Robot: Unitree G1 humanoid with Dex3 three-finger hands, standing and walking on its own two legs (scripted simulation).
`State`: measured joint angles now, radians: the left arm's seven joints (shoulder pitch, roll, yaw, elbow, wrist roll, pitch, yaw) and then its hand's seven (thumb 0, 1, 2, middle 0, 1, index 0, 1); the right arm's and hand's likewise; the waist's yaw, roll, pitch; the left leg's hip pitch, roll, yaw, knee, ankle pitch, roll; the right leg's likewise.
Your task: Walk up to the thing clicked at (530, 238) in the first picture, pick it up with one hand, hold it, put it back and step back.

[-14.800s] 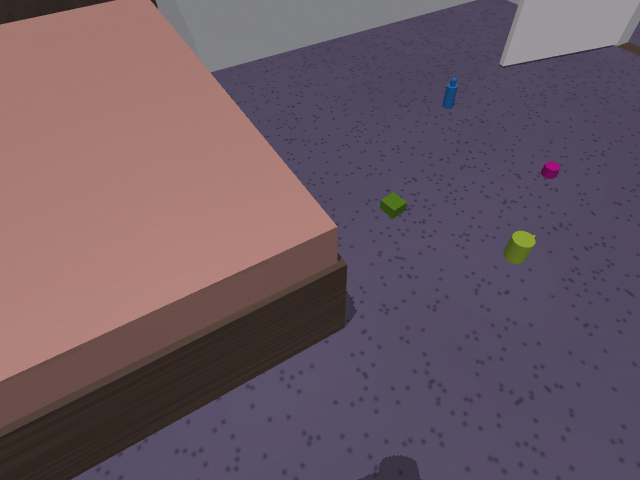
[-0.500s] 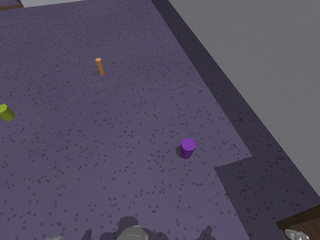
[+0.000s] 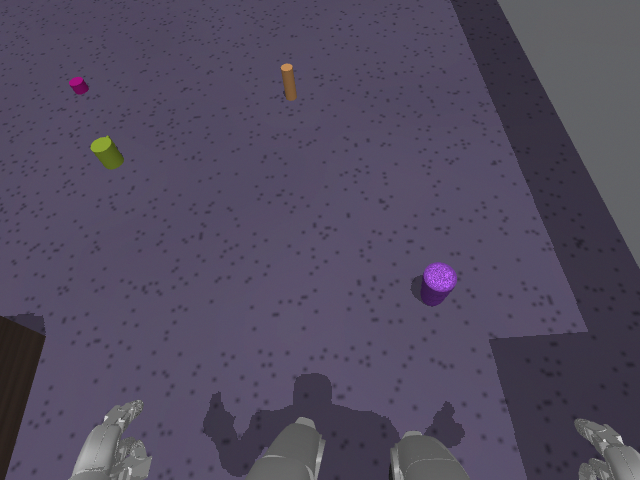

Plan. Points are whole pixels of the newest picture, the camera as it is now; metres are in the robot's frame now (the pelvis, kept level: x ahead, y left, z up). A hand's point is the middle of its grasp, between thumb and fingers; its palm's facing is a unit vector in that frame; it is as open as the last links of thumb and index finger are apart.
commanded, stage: walk up
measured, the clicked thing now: (108, 150) +1.30 +0.94 -0.69
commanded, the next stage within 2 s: stand in 1.72 s
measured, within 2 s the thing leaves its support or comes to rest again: neither
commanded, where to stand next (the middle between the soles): +0.03 +0.02 m, yaw +28 degrees
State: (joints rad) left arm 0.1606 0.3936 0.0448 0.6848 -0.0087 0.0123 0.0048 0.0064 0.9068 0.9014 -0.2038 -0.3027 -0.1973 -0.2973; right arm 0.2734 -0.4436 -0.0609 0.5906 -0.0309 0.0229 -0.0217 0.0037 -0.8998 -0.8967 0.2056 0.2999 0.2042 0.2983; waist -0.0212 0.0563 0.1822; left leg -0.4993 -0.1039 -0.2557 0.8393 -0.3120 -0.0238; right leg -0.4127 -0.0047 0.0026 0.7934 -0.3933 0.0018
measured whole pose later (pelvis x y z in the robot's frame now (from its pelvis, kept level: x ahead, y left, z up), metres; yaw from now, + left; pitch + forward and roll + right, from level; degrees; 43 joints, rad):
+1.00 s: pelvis -0.05 -0.01 +0.02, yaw +27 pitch -2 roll +1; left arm 0.28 0.39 0.03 0.87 0.03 -0.02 -0.03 0.01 0.90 0.90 -0.21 -0.30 -0.20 -0.30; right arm 0.23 -0.41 -0.04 0.87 -0.01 -0.02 0.01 0.00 -0.90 -0.90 0.20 0.30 0.20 0.30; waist 0.05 0.02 0.07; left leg -0.34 -0.02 -0.02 0.69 -0.39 0.01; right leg -0.31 -0.13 -0.07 0.68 -0.33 0.03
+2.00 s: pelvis -0.02 -0.02 +0.04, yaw +29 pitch -3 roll +0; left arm 0.08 0.37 0.00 1.16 0.00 -0.01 -0.01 0.01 0.91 0.90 -0.20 -0.30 -0.20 -0.30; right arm 0.05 -0.35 0.01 1.15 -0.01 -0.01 0.00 0.00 -0.90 -0.90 0.20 0.30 0.20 0.30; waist 0.01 0.01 0.07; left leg -0.15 0.01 -0.07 0.36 -0.17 -0.03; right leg -0.14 -0.03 -0.06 0.36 -0.17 0.01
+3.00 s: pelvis +0.00 -0.02 +0.05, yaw +29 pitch -2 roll +0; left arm 0.08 0.35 0.00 1.15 0.00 -0.01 -0.01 0.01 0.90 0.90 -0.20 -0.30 -0.20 -0.30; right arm 0.09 -0.35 0.01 1.14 -0.01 -0.01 0.00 0.00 -0.91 -0.90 0.20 0.30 0.20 0.30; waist 0.01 0.02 0.05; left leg -0.12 0.04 -0.07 0.32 -0.17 -0.05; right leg -0.12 -0.01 -0.05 0.34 -0.19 -0.01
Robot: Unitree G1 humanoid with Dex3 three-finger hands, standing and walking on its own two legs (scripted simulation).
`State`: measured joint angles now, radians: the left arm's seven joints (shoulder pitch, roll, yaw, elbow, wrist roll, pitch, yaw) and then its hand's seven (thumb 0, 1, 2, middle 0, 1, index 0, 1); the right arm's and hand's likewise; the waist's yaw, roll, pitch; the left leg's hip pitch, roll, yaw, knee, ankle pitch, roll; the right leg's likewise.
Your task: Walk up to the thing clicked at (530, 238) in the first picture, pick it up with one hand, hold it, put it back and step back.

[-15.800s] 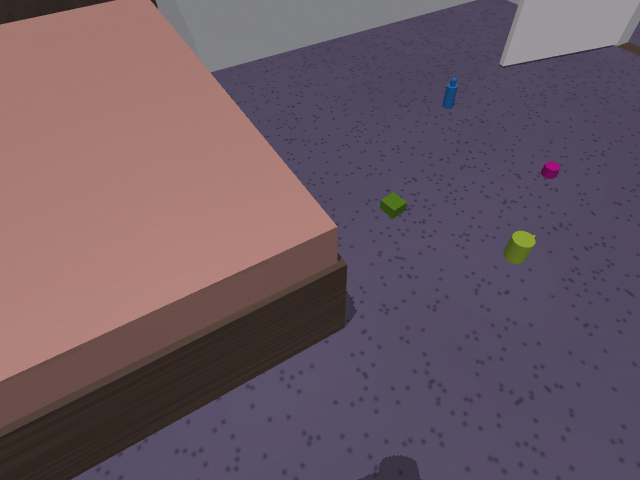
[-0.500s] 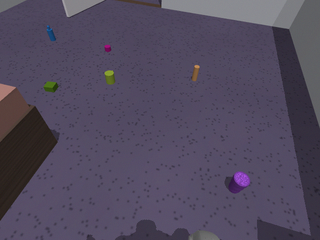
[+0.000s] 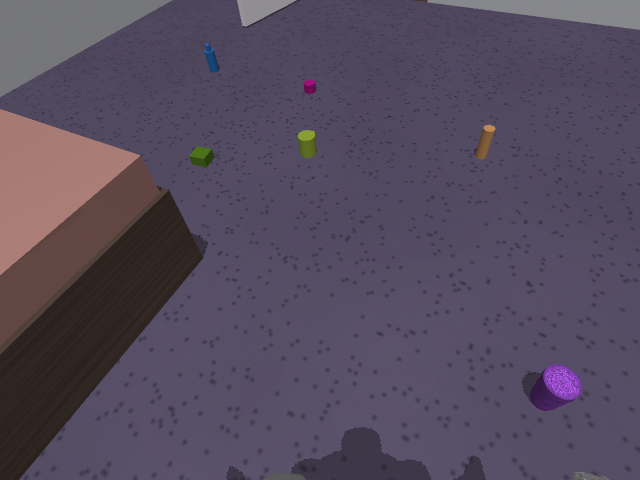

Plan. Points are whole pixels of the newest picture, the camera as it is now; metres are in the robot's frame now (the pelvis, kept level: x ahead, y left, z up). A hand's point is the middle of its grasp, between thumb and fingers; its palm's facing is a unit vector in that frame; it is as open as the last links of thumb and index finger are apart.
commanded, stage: walk up
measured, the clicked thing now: (309, 142) +1.62 +0.24 -0.71
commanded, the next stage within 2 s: stand in 0.72 s
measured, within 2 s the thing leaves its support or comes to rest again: neither
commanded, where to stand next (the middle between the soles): +0.08 +0.00 m, yaw +1 degrees
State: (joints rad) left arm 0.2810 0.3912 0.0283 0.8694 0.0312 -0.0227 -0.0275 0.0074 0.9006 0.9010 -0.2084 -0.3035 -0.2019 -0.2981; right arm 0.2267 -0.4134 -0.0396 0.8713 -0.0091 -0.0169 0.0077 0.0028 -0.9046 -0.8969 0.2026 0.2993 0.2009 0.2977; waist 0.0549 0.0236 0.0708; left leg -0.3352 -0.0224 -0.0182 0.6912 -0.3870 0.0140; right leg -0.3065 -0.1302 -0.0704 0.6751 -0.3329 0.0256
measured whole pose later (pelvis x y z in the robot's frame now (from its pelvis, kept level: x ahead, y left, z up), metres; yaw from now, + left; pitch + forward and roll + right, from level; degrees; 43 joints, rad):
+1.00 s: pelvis +0.02 -0.02 +0.02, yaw +3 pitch -3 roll +0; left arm 0.08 0.37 0.00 1.16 0.00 -0.01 -0.01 0.01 0.91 0.90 -0.20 -0.30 -0.20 -0.30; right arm 0.05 -0.35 0.01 1.15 -0.01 -0.01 0.00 0.00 -0.90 -0.90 0.20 0.30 0.20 0.30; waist 0.01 0.01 0.07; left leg -0.15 0.01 -0.07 0.36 -0.17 -0.03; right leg -0.14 -0.03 -0.06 0.36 -0.17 0.01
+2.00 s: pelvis +0.04 -0.03 +0.03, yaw +2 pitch -2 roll +0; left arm 0.08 0.35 0.00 1.15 0.00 -0.01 -0.01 0.01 0.90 0.90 -0.20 -0.30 -0.20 -0.30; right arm 0.09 -0.35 0.01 1.14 -0.01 -0.01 0.00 0.00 -0.91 -0.90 0.20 0.30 0.20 0.30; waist 0.01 0.02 0.05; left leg -0.12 0.04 -0.07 0.32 -0.17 -0.05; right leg -0.12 -0.01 -0.05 0.34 -0.19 -0.01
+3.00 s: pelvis +0.04 -0.03 +0.03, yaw +1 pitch -2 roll +0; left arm 0.10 0.35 0.00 1.14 0.00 -0.01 -0.01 0.01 0.90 0.90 -0.20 -0.30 -0.20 -0.30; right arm 0.12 -0.35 0.02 1.13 -0.01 0.00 0.00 0.00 -0.91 -0.90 0.20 0.30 0.20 0.30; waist 0.00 0.01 0.05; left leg -0.11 0.04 -0.06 0.31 -0.18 -0.05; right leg -0.11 -0.01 -0.04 0.33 -0.18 -0.01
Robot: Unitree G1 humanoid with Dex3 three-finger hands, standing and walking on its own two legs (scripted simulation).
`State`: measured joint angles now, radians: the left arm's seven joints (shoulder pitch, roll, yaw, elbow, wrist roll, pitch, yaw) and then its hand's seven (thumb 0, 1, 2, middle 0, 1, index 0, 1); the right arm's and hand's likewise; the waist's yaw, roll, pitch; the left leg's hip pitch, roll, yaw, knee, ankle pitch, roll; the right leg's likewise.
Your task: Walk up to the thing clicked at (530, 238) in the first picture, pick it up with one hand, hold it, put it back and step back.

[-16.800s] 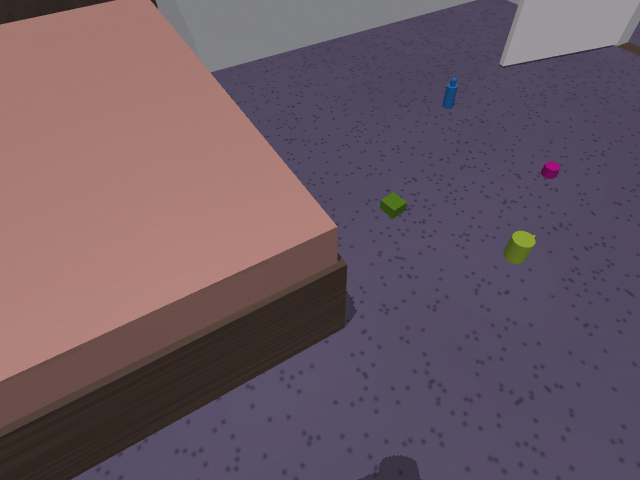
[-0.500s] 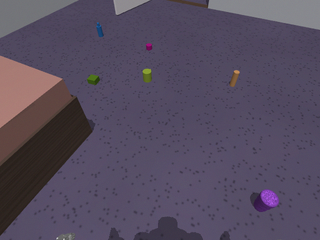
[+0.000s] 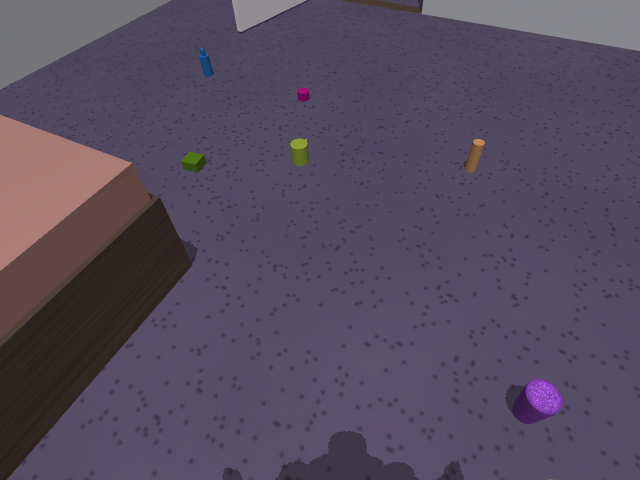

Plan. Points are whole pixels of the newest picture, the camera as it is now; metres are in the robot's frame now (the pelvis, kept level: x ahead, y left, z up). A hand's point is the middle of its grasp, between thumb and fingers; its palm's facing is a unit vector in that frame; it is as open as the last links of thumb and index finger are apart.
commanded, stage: stand
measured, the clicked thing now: (301, 150) +1.62 +0.18 -0.73
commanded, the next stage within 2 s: none
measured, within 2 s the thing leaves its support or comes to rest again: neither
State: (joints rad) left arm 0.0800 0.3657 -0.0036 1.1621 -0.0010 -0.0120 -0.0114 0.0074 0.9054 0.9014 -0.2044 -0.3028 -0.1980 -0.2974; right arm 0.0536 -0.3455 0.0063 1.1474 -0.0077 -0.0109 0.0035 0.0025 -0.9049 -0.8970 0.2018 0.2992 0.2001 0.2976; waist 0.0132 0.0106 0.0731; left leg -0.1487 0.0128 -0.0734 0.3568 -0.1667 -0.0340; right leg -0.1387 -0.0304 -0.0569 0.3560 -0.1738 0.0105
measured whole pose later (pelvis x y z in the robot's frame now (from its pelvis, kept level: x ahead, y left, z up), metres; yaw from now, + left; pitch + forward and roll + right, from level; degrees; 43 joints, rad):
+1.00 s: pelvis +0.02 -0.01 +0.00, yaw -1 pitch -2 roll +0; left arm 0.08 0.35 0.00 1.15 0.00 -0.01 -0.01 0.01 0.90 0.90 -0.20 -0.30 -0.20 -0.30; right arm 0.09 -0.35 0.01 1.14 -0.01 -0.01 0.00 0.00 -0.91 -0.90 0.20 0.30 0.20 0.30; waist 0.01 0.02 0.05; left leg -0.12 0.04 -0.07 0.32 -0.17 -0.05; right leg -0.12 -0.01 -0.05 0.34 -0.19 -0.01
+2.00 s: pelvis +0.02 -0.01 +0.00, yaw -1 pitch -2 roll +0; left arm 0.10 0.35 0.00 1.14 0.00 -0.01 -0.01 0.01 0.90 0.90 -0.20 -0.30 -0.20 -0.30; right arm 0.12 -0.35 0.02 1.13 -0.01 0.00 0.00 0.00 -0.91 -0.90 0.20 0.30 0.20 0.30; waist 0.00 0.01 0.05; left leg -0.11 0.04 -0.06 0.31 -0.18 -0.05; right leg -0.11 -0.01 -0.04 0.33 -0.18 -0.01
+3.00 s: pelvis +0.02 -0.01 +0.00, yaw -2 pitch -2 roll +0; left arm 0.12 0.35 0.00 1.14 0.01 -0.01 -0.01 0.01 0.90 0.90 -0.20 -0.30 -0.20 -0.30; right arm 0.12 -0.36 0.01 1.12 -0.01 0.00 0.00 0.00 -0.91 -0.90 0.20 0.30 0.20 0.30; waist 0.00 0.01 0.05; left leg -0.10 0.03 -0.05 0.32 -0.18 -0.04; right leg -0.11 -0.01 -0.04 0.33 -0.19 0.00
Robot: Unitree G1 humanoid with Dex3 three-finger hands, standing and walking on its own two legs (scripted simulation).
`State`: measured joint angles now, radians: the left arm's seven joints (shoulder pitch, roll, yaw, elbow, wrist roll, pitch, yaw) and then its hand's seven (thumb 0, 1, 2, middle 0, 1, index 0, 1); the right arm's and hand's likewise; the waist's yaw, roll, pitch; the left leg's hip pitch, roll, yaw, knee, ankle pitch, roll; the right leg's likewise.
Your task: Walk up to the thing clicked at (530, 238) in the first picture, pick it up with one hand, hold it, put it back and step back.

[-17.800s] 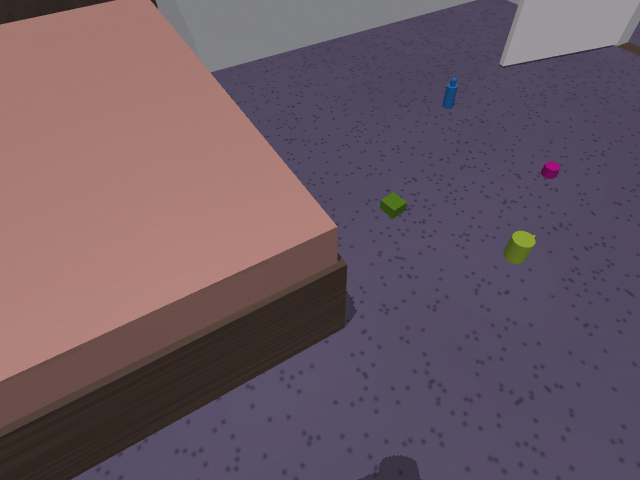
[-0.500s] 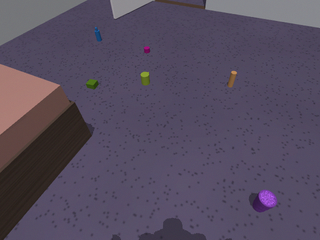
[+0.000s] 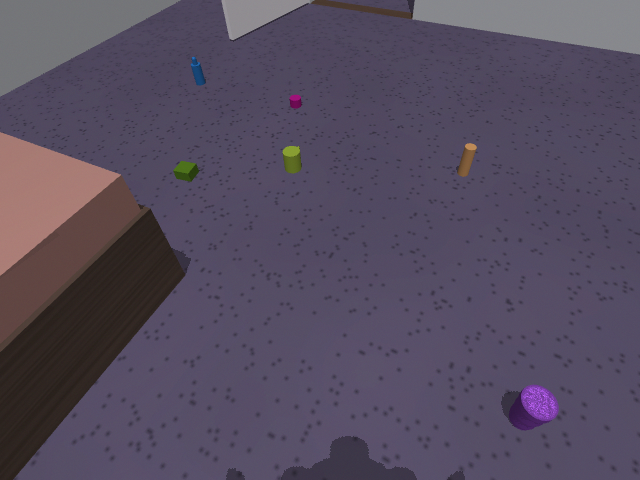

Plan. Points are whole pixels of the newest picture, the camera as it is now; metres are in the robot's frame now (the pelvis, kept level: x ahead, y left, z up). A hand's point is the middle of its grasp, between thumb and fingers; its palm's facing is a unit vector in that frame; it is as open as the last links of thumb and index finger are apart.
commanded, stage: stand
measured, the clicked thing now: (293, 157) +1.60 +0.21 -0.73
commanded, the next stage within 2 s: none
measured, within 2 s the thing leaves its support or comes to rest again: neither
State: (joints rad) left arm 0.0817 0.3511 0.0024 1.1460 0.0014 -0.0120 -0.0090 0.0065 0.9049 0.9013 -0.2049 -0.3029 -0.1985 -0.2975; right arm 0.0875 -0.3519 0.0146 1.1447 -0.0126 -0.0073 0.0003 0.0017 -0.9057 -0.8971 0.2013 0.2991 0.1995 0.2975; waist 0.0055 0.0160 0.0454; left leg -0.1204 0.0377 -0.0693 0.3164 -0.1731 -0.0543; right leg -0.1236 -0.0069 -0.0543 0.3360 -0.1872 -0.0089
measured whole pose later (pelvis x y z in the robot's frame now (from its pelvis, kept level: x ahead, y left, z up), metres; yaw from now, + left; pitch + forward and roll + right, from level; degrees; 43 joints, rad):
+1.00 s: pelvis +0.00 +0.00 +0.00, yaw -1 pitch -2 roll +0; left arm 0.10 0.35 0.00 1.14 0.00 -0.01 -0.01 0.01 0.90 0.90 -0.20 -0.30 -0.20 -0.30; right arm 0.12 -0.35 0.02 1.13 -0.01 0.00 0.00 0.00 -0.91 -0.90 0.20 0.30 0.20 0.30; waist 0.00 0.01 0.05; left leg -0.11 0.04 -0.06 0.31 -0.18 -0.05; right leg -0.11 -0.01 -0.04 0.33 -0.18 -0.01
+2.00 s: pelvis +0.00 +0.01 +0.00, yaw -1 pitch -2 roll +0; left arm 0.12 0.35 0.00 1.14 0.01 -0.01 -0.01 0.01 0.90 0.90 -0.20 -0.30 -0.20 -0.30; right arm 0.12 -0.36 0.01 1.12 -0.01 0.00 0.00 0.00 -0.91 -0.90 0.20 0.30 0.20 0.30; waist 0.00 0.01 0.05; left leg -0.10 0.03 -0.05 0.32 -0.18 -0.04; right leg -0.11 -0.01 -0.04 0.33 -0.19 0.00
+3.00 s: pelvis +0.09 +0.07 -0.03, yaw +1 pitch -3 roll +0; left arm 0.30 0.47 0.08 1.04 0.03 0.00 -0.06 0.01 0.90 0.90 -0.20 -0.30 -0.20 -0.30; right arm 0.21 -0.42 -0.11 0.98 -0.05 -0.07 0.06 0.00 -0.91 -0.90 0.20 0.30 0.20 0.30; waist 0.03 -0.06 0.05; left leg -0.33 0.03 0.07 0.63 -0.23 0.01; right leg -0.18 -0.07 0.04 0.81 -0.50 -0.06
